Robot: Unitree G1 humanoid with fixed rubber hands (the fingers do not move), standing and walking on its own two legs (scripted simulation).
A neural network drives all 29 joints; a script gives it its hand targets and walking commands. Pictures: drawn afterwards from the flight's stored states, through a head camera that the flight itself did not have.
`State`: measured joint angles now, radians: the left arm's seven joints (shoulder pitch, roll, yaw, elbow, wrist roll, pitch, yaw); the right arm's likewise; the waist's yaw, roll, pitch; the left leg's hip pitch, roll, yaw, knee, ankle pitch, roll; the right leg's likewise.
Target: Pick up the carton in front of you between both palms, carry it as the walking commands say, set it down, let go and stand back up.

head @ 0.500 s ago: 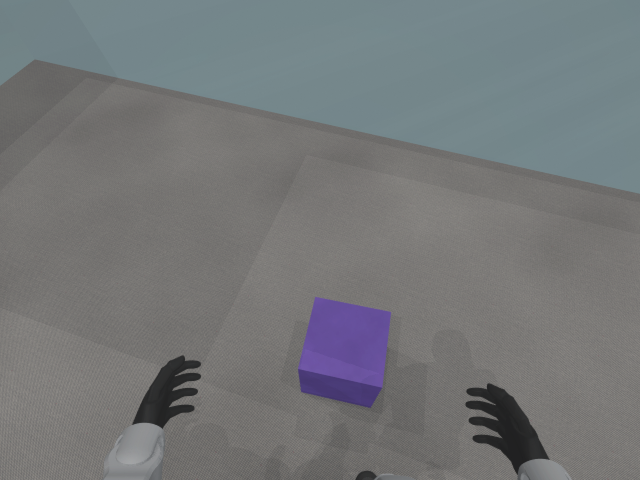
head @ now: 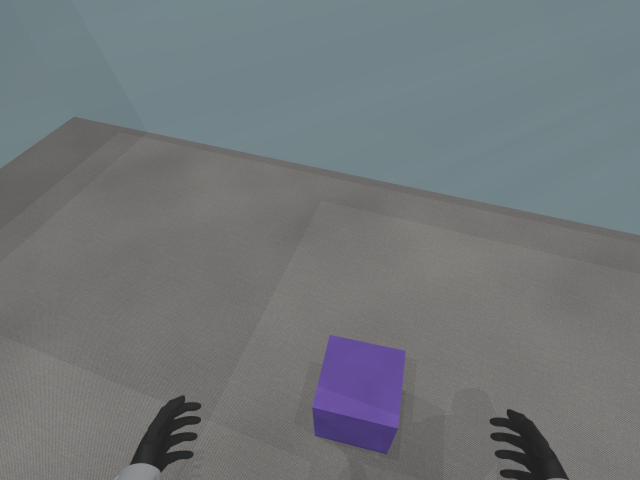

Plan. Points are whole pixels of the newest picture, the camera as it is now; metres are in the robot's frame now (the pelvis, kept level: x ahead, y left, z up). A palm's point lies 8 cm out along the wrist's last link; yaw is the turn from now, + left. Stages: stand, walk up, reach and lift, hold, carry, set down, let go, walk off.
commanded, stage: let go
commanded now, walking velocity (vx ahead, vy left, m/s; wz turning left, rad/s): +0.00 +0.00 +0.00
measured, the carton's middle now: (358, 395) +0.45 -0.07 -0.65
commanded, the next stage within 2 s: stand in 0.04 s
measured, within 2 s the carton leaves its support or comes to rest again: neither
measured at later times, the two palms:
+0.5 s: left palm out of the picture +0.11 +0.26 -0.08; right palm out of the picture +0.13 -0.30 -0.11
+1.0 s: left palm out of the picture +0.08 +0.26 -0.09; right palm out of the picture +0.08 -0.32 -0.11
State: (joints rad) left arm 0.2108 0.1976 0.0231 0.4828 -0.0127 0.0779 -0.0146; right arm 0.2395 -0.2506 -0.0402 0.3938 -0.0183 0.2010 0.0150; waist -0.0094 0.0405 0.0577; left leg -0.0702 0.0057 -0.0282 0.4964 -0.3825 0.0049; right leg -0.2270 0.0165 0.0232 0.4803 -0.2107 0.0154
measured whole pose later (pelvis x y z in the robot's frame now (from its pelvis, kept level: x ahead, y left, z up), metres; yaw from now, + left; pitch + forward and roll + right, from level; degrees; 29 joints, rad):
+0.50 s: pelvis +0.01 -0.03 +0.00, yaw +2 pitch -1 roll +0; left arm 0.20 0.27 0.07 0.78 0.03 -0.01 0.02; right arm 0.24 -0.33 -0.05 0.72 -0.02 0.00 -0.02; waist 0.01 0.07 0.03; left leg -0.10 0.01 -0.07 0.50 -0.38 -0.04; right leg -0.28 0.02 -0.02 0.56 -0.27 -0.03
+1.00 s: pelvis -0.01 -0.04 +0.00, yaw +2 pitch -3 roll +0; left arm 0.17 0.29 0.06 0.88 0.02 0.00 0.01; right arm 0.26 -0.35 -0.03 0.82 -0.01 -0.01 -0.03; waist 0.01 0.04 0.05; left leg -0.08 0.02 -0.07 0.46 -0.35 -0.04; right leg -0.25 0.02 -0.02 0.52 -0.22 -0.03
